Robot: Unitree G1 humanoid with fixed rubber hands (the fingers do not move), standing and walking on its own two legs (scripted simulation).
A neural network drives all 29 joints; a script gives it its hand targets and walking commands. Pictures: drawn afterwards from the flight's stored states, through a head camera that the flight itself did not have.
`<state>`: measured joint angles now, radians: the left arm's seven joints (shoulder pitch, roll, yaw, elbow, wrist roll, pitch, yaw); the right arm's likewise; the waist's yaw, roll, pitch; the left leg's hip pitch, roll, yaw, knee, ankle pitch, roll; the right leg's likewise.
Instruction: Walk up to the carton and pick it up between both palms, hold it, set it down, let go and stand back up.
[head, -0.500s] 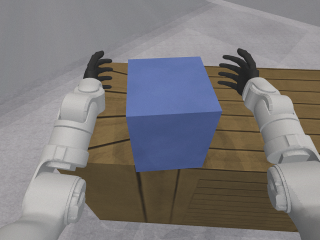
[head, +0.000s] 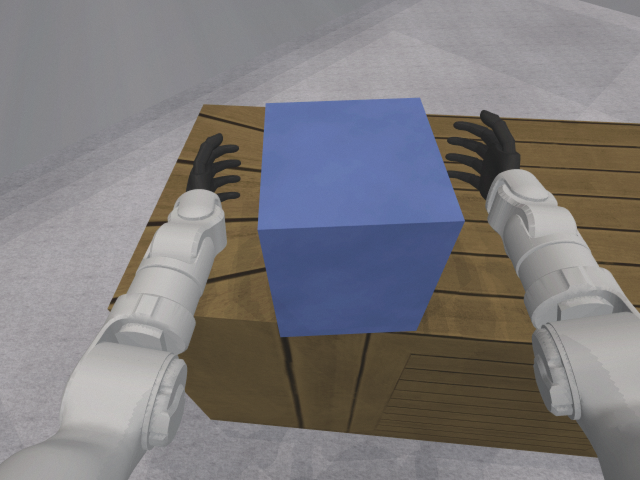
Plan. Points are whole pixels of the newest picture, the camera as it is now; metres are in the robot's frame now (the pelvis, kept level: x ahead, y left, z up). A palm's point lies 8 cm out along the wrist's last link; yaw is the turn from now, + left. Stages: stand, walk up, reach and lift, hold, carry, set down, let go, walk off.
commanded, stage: reach and lift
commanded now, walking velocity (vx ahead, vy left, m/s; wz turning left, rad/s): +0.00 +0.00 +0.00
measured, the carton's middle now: (345, 224) +0.45 +0.02 +0.05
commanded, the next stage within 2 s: none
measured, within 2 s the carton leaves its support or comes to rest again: neither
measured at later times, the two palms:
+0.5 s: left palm (230, 223) +0.42 +0.18 +0.07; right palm (487, 193) +0.49 -0.16 +0.09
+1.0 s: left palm (238, 224) +0.42 +0.17 +0.07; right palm (460, 196) +0.48 -0.12 +0.09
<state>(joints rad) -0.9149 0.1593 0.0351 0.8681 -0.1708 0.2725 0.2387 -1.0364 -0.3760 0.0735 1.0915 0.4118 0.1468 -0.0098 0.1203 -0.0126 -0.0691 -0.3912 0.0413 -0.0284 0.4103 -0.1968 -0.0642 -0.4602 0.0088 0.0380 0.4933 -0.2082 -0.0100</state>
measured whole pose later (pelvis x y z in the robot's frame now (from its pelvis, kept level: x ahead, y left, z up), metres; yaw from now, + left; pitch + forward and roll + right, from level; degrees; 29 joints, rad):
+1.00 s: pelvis +0.00 +0.00 +0.00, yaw +0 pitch +18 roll +1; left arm -0.84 -0.01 0.14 0.98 -0.06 -0.05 0.24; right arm -1.02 -0.25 0.01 1.21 0.26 -0.07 -0.05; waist 0.13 -0.01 -0.18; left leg -0.56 0.04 -0.03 0.43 -0.19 -0.07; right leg -0.62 0.01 0.04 0.49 -0.19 -0.01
